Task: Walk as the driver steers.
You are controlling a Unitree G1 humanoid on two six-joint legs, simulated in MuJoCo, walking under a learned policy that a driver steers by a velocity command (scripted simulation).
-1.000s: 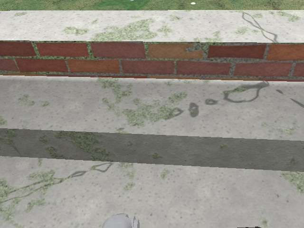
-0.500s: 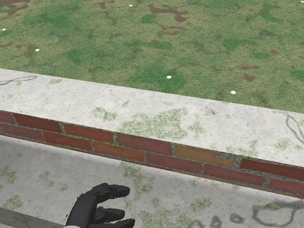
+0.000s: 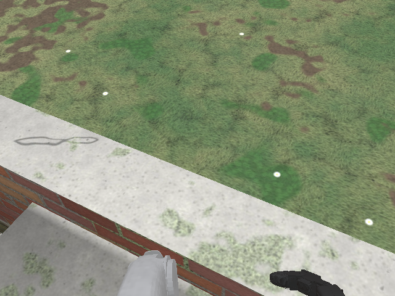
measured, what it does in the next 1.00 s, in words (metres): climbs, turning right: left foot 0.17 m higher, then right foot 0.17 m higher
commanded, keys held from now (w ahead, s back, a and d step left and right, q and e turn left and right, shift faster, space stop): w+e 0.70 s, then e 0.30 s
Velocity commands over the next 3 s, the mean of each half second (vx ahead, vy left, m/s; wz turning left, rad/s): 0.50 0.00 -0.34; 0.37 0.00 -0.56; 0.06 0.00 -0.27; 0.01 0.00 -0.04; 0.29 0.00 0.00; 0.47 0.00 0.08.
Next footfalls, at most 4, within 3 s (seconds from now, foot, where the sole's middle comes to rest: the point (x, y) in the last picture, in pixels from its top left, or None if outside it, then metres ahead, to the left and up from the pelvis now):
0.06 left None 0.27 0.11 -0.60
0.62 right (289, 250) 0.52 -0.15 -0.43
1.12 left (249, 161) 0.81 -0.05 -0.43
1.44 right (308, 222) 0.61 -0.21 -0.43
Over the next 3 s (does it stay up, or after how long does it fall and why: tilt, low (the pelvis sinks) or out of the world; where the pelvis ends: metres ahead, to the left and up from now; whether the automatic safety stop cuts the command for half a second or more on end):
stays up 0.97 -0.35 0.33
